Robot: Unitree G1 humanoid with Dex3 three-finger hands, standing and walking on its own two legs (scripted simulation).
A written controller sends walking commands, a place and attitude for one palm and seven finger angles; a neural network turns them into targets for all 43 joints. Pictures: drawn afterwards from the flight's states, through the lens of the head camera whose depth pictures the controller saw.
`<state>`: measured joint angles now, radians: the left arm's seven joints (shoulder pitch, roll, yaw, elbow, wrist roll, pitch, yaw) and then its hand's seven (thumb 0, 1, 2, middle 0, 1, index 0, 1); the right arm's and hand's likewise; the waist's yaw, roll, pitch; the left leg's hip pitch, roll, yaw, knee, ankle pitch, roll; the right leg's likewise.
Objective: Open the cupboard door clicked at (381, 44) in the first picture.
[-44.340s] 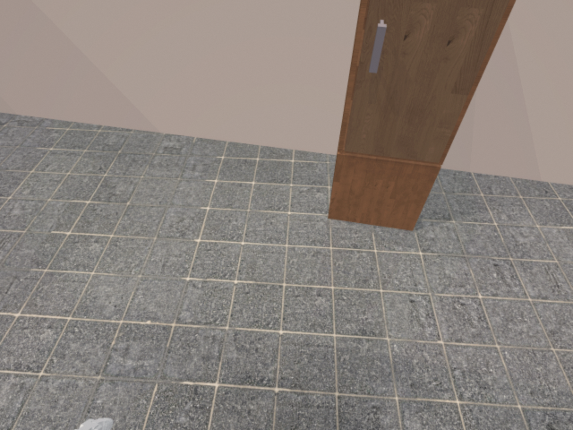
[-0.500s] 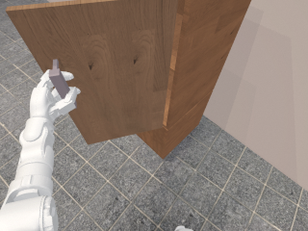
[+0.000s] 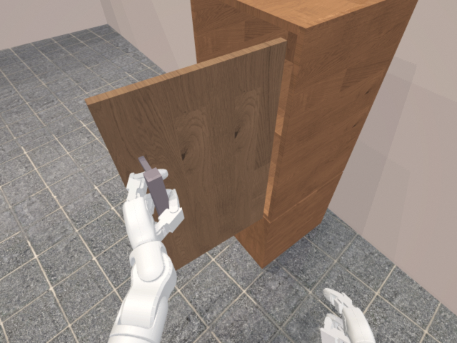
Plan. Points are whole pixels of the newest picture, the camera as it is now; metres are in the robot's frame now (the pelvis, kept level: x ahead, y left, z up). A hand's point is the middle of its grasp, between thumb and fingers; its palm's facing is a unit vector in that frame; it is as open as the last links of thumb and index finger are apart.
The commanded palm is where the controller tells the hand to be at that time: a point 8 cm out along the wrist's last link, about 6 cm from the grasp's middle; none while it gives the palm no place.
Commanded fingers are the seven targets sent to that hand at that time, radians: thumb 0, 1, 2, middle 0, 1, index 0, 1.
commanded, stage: pull the door open along its arc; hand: left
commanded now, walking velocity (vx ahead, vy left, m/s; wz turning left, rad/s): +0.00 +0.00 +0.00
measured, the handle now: (155, 190) +0.36 +0.16 +0.08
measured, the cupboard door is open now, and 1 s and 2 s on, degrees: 87 97 99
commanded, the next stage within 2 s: open thumb and fingers to let go in 0.22 s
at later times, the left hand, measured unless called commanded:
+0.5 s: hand (197, 229) +0.28 +0.07 +0.08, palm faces +0.39 -0.92 -0.03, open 6.7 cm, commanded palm +0.23 +0.11 +0.08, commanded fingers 0.00 0.20 0.60 -0.35 -1.27 -0.35 -1.27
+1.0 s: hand (197, 226) +0.29 +0.07 +0.08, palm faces +0.39 -0.92 -0.03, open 14.3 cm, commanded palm +0.25 +0.11 +0.08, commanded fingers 0.00 -0.50 0.30 -0.19 -0.55 -0.19 -0.55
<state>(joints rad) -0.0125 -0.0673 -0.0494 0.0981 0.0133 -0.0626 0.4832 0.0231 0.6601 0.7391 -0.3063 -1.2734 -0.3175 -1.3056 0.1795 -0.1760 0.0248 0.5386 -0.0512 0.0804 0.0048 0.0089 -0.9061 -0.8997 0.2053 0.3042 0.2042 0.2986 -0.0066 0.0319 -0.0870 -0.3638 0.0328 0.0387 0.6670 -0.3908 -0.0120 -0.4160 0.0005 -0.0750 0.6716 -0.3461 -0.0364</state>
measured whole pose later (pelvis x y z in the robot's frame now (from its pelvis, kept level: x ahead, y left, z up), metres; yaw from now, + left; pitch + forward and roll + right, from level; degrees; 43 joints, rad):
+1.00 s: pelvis -0.04 +0.00 -0.01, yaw +2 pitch +3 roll +0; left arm -0.12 -0.13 -0.21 0.22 0.08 -0.05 0.62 -0.01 -0.45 0.32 -0.26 -0.97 -0.25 -0.98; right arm 0.18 -0.17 0.02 0.62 -0.06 0.05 0.00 0.01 -0.91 -0.90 0.20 0.30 0.20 0.30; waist 0.01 0.03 -0.05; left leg -0.41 0.01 0.01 0.73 -0.36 -0.01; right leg -0.45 -0.02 -0.10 0.72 -0.33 -0.04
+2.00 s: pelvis -0.02 +0.00 -0.01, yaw +1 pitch +4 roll +0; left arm 0.36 0.10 -0.14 -0.21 -0.08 -0.16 0.02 -0.01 -0.50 0.30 -0.16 -0.30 -0.15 -0.30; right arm 0.23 -0.21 0.04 0.49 0.00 -0.10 -0.01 0.01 -0.91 -0.90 0.20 0.30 0.20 0.30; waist 0.02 0.04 -0.06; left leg -0.42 0.02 0.02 0.77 -0.42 0.00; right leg -0.46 -0.02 -0.09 0.77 -0.38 -0.03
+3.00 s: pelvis -0.01 +0.01 -0.01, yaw +2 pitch +3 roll -1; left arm 0.55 0.22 0.11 -0.40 -0.25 -0.09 -0.18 -0.01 -0.49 0.31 -0.15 -0.30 -0.15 -0.30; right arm 0.27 -0.23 0.05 0.52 0.04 -0.23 -0.06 0.01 -0.90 -0.90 0.21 0.30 0.20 0.30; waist 0.03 0.06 -0.09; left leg -0.41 0.02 0.00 0.80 -0.44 0.01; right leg -0.42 -0.02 -0.11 0.76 -0.38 -0.02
